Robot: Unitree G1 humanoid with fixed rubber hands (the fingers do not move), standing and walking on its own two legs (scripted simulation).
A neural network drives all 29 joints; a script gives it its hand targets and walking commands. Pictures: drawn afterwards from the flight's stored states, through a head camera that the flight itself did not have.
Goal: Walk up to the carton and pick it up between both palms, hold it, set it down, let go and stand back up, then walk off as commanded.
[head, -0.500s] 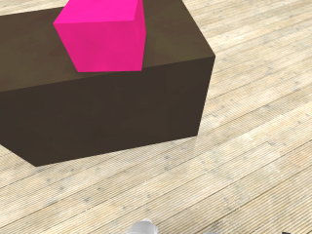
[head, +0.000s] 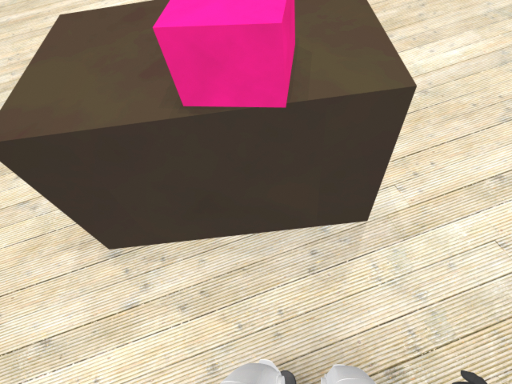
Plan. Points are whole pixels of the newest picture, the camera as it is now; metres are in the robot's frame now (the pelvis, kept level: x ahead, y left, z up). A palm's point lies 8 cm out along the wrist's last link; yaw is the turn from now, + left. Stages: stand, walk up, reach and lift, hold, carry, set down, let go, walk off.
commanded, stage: walk up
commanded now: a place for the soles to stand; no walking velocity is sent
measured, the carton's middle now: (236, 37) +0.88 +0.05 +0.05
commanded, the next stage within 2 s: none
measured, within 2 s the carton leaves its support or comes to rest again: neither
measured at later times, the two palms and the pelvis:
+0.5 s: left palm out of the picture +0.05 +0.31 -0.11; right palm out of the picture +0.06 -0.32 -0.11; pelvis -0.01 +0.00 +0.00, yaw +3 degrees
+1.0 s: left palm out of the picture +0.03 +0.30 -0.11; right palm out of the picture +0.06 -0.32 -0.11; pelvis -0.02 -0.01 +0.00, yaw +3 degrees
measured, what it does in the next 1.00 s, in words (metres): steps on the spot: left foot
